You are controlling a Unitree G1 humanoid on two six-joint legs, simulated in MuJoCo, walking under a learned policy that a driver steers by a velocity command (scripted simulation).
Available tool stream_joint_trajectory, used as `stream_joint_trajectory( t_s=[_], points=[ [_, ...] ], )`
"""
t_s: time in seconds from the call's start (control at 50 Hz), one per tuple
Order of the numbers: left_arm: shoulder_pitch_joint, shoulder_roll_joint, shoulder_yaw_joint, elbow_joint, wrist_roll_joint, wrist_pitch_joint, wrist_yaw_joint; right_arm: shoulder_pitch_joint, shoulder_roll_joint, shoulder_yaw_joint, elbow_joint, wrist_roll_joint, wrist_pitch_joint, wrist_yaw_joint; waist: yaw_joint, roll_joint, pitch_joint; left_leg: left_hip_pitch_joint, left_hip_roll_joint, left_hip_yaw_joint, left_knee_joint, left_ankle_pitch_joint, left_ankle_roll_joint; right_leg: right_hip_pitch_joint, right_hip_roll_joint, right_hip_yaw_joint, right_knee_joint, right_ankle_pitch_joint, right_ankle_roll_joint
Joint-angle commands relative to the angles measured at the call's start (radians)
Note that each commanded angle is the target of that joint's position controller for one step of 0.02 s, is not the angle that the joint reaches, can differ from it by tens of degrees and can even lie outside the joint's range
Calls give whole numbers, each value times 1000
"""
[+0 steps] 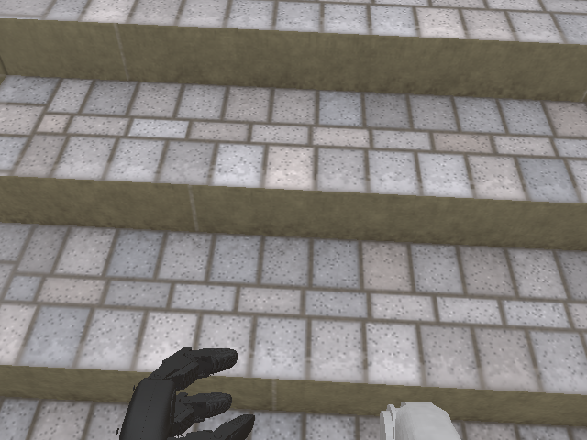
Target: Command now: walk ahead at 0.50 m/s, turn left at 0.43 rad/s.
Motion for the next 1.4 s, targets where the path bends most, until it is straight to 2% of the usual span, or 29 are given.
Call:
stream_joint_trajectory(
  t_s=[0.02,0.08,0.12,0.16,0.18,0.2,0.22,0.24,0.28,0.34,0.4,0.46,0.52,0.6,0.68,0.7,0.72,0.74,0.8,0.84,0.9,1.06,1.16,1.2,1.22,1.24,1.26,1.3,1.4],
  points=[
    [-257,-12,-26,-164,3,-15,4,117,-95,-17,-9,8,-13,-14,-45,75,111,108,243,-327,-306,258,75,-231,2,-71,-36,-133,-13],
    [-281,27,-22,-188,-3,18,-21,116,-100,-19,-7,29,14,-48,-49,47,21,132,263,-229,-526,534,101,136,14,-139,-407,-90,-21],
    [-69,27,-13,-113,-36,16,-25,-20,-106,-19,-78,28,9,-54,80,92,-106,48,260,-72,-403,1310,78,649,82,-193,-692,-56,-66],
    [253,174,68,-10,-68,28,0,-77,-236,-64,-113,42,-24,-31,247,162,-316,168,331,-114,-77,1793,44,979,127,-143,-829,-41,-77],
    [334,238,94,18,-53,19,5,-129,-260,-81,-130,51,-47,-5,305,99,-349,178,288,-90,166,1692,2,1080,127,-92,-1060,-12,-87],
    [406,300,118,84,-24,4,9,-124,-148,-66,-148,58,-67,25,279,-89,-327,-75,125,-91,567,976,-45,1228,-42,284,-1301,-84,-181],
    [356,351,141,123,-43,23,16,5,-64,-55,-183,26,-63,42,158,-385,-403,-284,-56,-119,987,186,-100,1248,-267,886,-1615,65,-298],
    [247,262,131,108,-64,29,8,33,-32,-44,-203,-22,-52,47,87,-170,-311,-388,18,-140,1185,198,-84,1130,-255,906,-1618,-196,-300],
    [190,108,100,196,-56,-9,9,-116,60,-4,-276,-52,-31,33,21,104,-21,-563,92,-48,1301,269,-51,877,-198,643,-1598,-353,-225],
    [343,65,87,383,-43,-56,-13,-193,151,52,-353,-34,19,-3,-18,4,61,-782,125,-26,1505,154,-20,865,-108,320,-1582,188,-178],
    [329,107,86,409,-57,-66,-20,-273,83,54,-386,-23,36,-12,-48,20,106,-772,184,61,1184,127,-57,792,-25,122,-1637,390,-136],
    [451,195,103,408,-38,-87,1,-395,78,50,-412,-29,37,-23,38,-42,22,-861,171,157,1286,103,-79,971,-54,174,-1654,728,-181],
    [538,213,118,420,-49,-68,23,-613,161,92,-530,-32,42,-21,81,-23,16,-1092,226,130,1279,-4,-68,1191,-78,254,-1691,554,-171],
    [572,236,143,374,-52,-22,53,-686,182,112,-577,-17,63,3,128,-75,-39,-786,230,160,857,-36,-78,1187,-85,241,-1822,649,-175],
    [441,270,152,291,-71,-25,6,-320,109,63,-433,34,75,-30,-15,-165,-244,-146,83,237,497,50,-23,1183,-80,106,-1547,1487,-85],
    [390,283,159,260,-94,-48,-17,-195,-4,19,-431,20,61,-44,-114,-202,-333,44,180,65,412,141,20,1115,-34,113,-1304,1424,-33],
    [345,234,153,170,-116,-56,-35,-146,-126,-14,-413,-23,58,-54,-123,152,-433,235,487,-406,164,436,160,793,130,59,-910,704,46],
    [343,242,161,140,-56,-50,-41,-236,-136,-24,-455,-17,89,-69,-94,370,-507,124,599,-751,-132,469,257,743,241,98,-421,-88,66],
    [344,145,144,115,8,40,5,-487,95,28,-387,3,98,-77,118,76,-37,-315,499,-381,-69,-266,110,530,96,87,-259,41,51],
    [392,120,126,124,10,86,38,-463,113,35,-322,-15,81,-74,176,35,58,-449,430,-165,-37,-188,54,546,100,61,-243,90,46],
    [342,109,109,100,-17,102,52,-403,60,25,-263,-18,40,-61,167,62,57,-402,436,-33,-32,-66,55,467,115,60,-215,194,51],
    [108,215,135,-49,-9,125,38,-270,-65,-21,-284,-26,60,-85,61,107,-28,-23,565,2,-111,-61,68,313,29,28,-417,162,118],
    [82,185,122,-63,-81,118,-21,-237,-141,-43,-326,-49,107,-108,8,229,-44,5,535,177,-114,-6,-26,715,3,-99,-1112,-221,64],
    [202,195,134,5,-85,105,-19,-197,-160,-49,-281,-33,143,-89,36,136,-43,-61,495,260,-9,-68,-45,961,80,-221,-1347,-52,53],
    [288,220,140,45,-66,80,-30,-129,-130,-43,-241,-30,153,-69,62,10,-58,-147,425,317,161,-117,-89,1099,82,-93,-1424,-31,43],
    [349,320,167,30,-33,71,-20,-254,-72,-28,-322,-10,159,-50,150,-290,-9,-465,294,364,424,-245,-179,1171,-159,321,-1552,14,-47],
    [364,378,183,-15,-42,67,2,-338,-57,-22,-400,-15,147,-50,165,-345,-62,-492,232,151,625,-269,-191,1096,-265,651,-1689,134,-154],
    [229,331,157,-52,-22,68,27,-334,-49,-22,-361,-6,134,-47,91,-170,-11,-494,252,59,759,-73,-198,1011,-237,481,-1669,-43,-188],
    [195,218,102,-72,-36,54,28,-312,-64,-16,-318,-10,151,-42,60,-91,-50,-435,213,72,695,57,-199,1050,-111,312,-1625,64,-143]
  ],
)
Velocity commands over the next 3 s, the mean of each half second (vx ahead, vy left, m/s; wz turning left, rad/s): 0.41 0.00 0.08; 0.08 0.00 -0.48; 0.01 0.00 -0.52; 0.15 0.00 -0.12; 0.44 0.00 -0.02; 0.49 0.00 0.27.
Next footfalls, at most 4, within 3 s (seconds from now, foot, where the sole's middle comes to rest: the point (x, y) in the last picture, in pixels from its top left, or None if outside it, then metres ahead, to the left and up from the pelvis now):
0.18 right None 0.33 -0.13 -0.62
0.68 left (259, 325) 0.61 0.06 -0.47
1.22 right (402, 351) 0.54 -0.21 -0.47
1.66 left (301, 307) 0.65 -0.02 -0.47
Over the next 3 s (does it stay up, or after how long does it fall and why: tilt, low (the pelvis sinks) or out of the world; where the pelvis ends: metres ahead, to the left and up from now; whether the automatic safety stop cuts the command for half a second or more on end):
stays up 1.12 -0.43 0.48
